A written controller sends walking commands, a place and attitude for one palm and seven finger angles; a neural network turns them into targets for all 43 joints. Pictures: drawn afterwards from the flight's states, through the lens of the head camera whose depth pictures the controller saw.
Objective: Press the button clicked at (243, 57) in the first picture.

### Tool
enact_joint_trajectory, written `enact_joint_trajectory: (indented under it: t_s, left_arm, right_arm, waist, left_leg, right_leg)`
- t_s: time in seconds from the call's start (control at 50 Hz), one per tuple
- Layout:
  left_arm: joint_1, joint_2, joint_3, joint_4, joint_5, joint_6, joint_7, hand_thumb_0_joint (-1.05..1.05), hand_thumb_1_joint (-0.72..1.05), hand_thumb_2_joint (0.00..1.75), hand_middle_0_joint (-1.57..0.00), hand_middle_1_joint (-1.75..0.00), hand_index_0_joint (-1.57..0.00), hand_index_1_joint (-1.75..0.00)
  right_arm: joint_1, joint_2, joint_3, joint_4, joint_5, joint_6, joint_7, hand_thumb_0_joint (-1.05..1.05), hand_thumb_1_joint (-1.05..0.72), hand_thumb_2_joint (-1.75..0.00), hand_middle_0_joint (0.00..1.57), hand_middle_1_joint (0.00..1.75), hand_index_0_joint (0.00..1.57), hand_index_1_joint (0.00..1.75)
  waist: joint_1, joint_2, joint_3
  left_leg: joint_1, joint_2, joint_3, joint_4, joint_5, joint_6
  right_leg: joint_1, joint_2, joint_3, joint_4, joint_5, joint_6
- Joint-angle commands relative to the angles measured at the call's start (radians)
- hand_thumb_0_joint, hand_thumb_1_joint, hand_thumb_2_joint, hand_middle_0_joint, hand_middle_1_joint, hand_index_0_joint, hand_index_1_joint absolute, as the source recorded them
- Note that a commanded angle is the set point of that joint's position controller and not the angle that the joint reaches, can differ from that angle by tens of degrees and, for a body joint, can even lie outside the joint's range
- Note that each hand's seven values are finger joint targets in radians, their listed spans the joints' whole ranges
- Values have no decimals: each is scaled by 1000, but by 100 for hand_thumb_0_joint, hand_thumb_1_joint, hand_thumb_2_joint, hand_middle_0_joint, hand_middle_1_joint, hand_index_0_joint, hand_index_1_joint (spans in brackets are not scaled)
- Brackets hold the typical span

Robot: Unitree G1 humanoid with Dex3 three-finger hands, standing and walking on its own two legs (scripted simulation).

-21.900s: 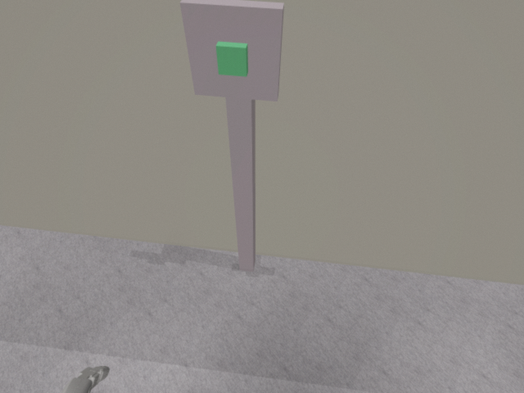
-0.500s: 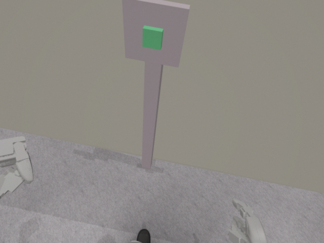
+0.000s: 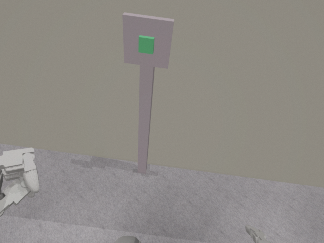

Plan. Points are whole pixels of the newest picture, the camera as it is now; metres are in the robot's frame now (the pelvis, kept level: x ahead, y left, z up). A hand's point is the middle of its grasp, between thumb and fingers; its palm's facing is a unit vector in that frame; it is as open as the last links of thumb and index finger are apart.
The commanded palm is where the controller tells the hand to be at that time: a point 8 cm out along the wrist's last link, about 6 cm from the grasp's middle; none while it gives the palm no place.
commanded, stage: stop stepping back and stand still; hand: left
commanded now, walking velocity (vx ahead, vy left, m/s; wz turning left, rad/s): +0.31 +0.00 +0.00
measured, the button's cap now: (146, 44) +0.74 +0.15 +0.18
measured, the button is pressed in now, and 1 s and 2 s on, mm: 0 0 0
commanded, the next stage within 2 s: let the arm hang, fingers relaxed in 1.10 s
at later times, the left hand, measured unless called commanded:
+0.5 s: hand (1, 207) +0.12 +0.27 +0.17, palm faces +0.47 -0.73 -0.50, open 3.1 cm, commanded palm +0.06 +0.30 +0.18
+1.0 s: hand (15, 183) +0.16 +0.28 +0.16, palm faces +0.39 -0.78 -0.49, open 3.1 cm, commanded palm +0.10 +0.32 +0.18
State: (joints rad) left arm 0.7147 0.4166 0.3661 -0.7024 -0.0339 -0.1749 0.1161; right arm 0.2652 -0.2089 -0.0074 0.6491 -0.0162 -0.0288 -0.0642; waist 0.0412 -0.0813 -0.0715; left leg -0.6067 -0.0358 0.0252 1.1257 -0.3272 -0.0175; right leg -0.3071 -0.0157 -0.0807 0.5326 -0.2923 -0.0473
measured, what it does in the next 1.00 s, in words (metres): steps on the spot: left foot, then right foot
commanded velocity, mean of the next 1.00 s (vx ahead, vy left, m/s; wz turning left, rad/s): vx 0.08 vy -0.02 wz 0.00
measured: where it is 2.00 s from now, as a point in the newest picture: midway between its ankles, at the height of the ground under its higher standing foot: outside the picture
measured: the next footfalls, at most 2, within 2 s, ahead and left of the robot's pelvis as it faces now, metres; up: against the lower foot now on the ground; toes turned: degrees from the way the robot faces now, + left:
left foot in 0.12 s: -0.01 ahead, +0.16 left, -0.01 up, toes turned +1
right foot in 0.40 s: +0.01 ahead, -0.10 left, -0.01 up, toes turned +3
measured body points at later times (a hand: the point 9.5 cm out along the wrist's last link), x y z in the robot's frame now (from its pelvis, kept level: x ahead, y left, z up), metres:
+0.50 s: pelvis -0.04 +0.01 -0.01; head -0.04 -0.01 +0.44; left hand +0.09 +0.30 +0.19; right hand +0.11 -0.23 -0.12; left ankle -0.05 +0.14 -0.67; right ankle -0.03 -0.10 -0.74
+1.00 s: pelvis +0.00 +0.03 +0.00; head +0.03 +0.03 +0.45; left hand +0.13 +0.32 +0.18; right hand +0.20 -0.17 -0.09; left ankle +0.01 +0.15 -0.74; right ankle -0.03 -0.10 -0.74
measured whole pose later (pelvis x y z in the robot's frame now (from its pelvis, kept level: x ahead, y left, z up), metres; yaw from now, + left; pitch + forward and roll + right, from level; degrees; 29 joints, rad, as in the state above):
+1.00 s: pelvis +0.00 +0.03 +0.00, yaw +5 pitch +0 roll +0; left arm 0.67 0.38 0.35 -0.59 -0.03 -0.23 0.13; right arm 0.17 -0.18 0.01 0.59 0.01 -0.08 -0.05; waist 0.01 0.01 0.06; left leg -0.28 0.03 0.04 0.51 -0.24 0.00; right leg -0.18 -0.02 -0.03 0.49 -0.32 0.02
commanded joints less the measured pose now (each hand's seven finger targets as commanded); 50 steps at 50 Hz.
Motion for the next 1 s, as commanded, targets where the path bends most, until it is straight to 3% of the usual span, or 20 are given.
enact_joint_trajectory:
  t_s: [0.0,0.06,0.1,0.12,0.14,0.16,0.2,0.28,0.32,0.34,0.36,0.38,0.4,0.44,0.5,0.56,0.64,0.72,0.82,0.98]
  left_arm:
    - [-294,142,92,12,21,-48,50,0,90,90,-130,-150,-130,-150]
    - [-364,100,37,-25,16,-69,69,0,90,90,-130,-150,-130,-150]
    - [-386,111,46,-151,25,-104,70,0,90,90,-130,-150,-130,-150]
    - [-370,165,104,-180,38,-126,62,0,90,90,-130,-150,-130,-150]
    - [-183,160,151,-59,30,-129,45,0,90,90,-130,-150,-130,-150]
    - [-153,157,138,-156,13,-128,39,0,90,90,-130,-150,-130,-150]
    - [-82,135,137,-216,13,-138,37,0,90,90,-130,-150,-130,-150]
    - [-21,148,158,-152,11,-139,47,0,90,90,-130,-150,-130,-150]
    - [-45,141,162,-60,16,-129,53,0,90,90,-130,-150,-130,-150]
    - [-93,144,156,-39,20,-115,54,0,90,90,-130,-150,-130,-150]
    - [-108,170,174,6,17,-97,54,0,90,90,-130,-150,-130,-150]
    - [-120,146,163,64,-3,-93,51,0,90,90,-130,-150,-130,-150]
    - [-204,184,176,-20,-8,-119,47,0,90,90,-130,-150,-130,-150]
    - [-164,120,145,34,5,-123,45,0,90,90,-130,-150,-130,-150]
    - [-178,109,104,-53,7,-131,42,0,90,90,-130,-150,-130,-150]
    - [-188,102,87,-109,12,-139,64,0,90,90,-130,-150,-130,-150]
    - [-175,127,126,-157,14,-160,66,0,90,90,-130,-150,-130,-150]
    - [-85,125,164,-55,9,-148,52,0,90,90,-130,-150,-130,-150]
    - [-36,91,120,-58,-12,-129,36,0,90,90,-130,-150,-130,-150]
    - [-68,136,134,-112,-9,-111,47,0,90,90,-130,-150,-130,-150]
  right_arm:
    - [-172,-117,-39,-150,-4,-114,-44,0,-90,-90,20,30,20,30]
    - [-99,-115,-30,-141,7,-148,-52,0,-90,-90,20,30,20,30]
    - [-86,-139,-41,-187,7,-167,-39,0,-90,-90,20,30,20,30]
    - [-106,-129,-47,-197,4,-179,-19,0,-90,-90,20,30,20,30]
    - [-108,-136,-73,-192,14,-179,0,0,-90,-90,20,30,20,30]
    - [-118,-114,-61,-201,15,-172,18,0,-90,-90,20,30,20,30]
    - [-144,-105,-56,-201,14,-176,34,0,-90,-90,20,30,20,30]
    - [-127,-110,-51,-190,-1,-143,8,0,-90,-90,20,30,20,30]
    - [-128,-104,-51,-183,-3,-122,-7,0,-90,-90,20,30,20,30]
    - [-131,-94,-52,-175,5,-114,-8,0,-90,-90,20,30,20,30]
    - [-142,-88,-67,-175,19,-103,-9,0,-90,-90,20,30,20,30]
    - [-155,-114,-72,-171,22,-110,-14,0,-90,-90,20,30,20,30]
    - [-155,-111,-68,-154,7,-117,-11,0,-90,-90,20,30,20,30]
    - [-105,-96,-56,-118,11,-126,-3,0,-90,-90,20,30,20,30]
    - [-185,-86,-38,-149,14,-122,-16,0,-90,-90,20,30,20,30]
    - [-168,-90,-44,-146,5,-149,-28,0,-90,-90,20,30,20,30]
    - [-147,-131,-56,-190,16,-155,-21,0,-90,-90,20,30,20,30]
    - [-135,-101,-44,-181,27,-148,-7,0,-90,-90,20,30,20,30]
    - [-134,-102,-54,-203,38,-120,12,0,-90,-90,20,30,20,30]
    - [-162,-95,-35,-219,32,-103,-9,0,-90,-90,20,30,20,30]
  waist:
    - [-58,-10,124]
    - [-78,204,21]
    - [-81,524,82]
    - [-71,376,115]
    - [-51,196,84]
    - [-67,237,84]
    - [-55,249,109]
    - [-41,380,78]
    - [-30,307,40]
    - [-27,117,34]
    - [-32,-201,32]
    - [-45,-200,84]
    - [-67,-141,87]
    - [-74,-26,5]
    - [-59,-124,58]
    - [-50,-39,54]
    - [-31,320,50]
    - [-35,295,38]
    - [-61,-5,-70]
    - [-41,131,-79]
  left_leg:
    - [239,95,18,-286,-88,51]
    - [390,29,73,-722,-97,63]
    - [440,351,-523,-943,-339,207]
    - [334,420,-617,-991,-305,279]
    - [328,405,-516,-951,-257,282]
    - [315,367,-548,-940,-228,275]
    - [277,326,-407,-918,-162,245]
    - [53,241,-157,-912,-281,154]
    - [-45,197,-115,-725,-323,118]
    - [-87,125,-66,-485,-281,93]
    - [-179,16,-2,-151,-235,57]
    - [-196,13,-64,53,-181,45]
    - [-194,36,-63,136,-128,24]
    - [-7,85,-94,45,-57,21]
    - [211,89,0,-307,12,38]
    - [399,40,55,-612,102,49]
    - [423,268,-293,-813,232,132]
    - [345,212,-142,-749,325,102]
    - [369,94,-19,-572,352,33]
    - [477,133,-50,-664,532,47]
  right_leg:
    - [-269,-235,167,-312,-495,-79]
    - [-65,-115,53,15,-317,-27]
    - [-354,47,6,570,-274,56]
    - [-388,24,112,715,-192,48]
    - [-374,12,106,776,-105,52]
    - [-410,-24,114,739,-110,55]
    - [-359,-43,94,628,-43,53]
    - [106,33,-49,223,-140,33]
    - [327,49,-41,39,-209,16]
    - [365,-28,84,-96,-252,-17]
    - [338,-254,505,-289,-396,-117]
    - [245,-377,685,-335,-145,-146]
    - [239,-384,627,-305,153,-173]
    - [112,-327,471,-278,-116,-160]
    - [-6,-229,189,-230,-3,-95]
    - [5,-186,133,-173,-25,-52]
    - [-34,-5,33,106,-86,57]
    - [108,-7,25,-32,5,57]
    - [201,-119,183,-108,488,8]
    - [174,-43,73,-72,403,54]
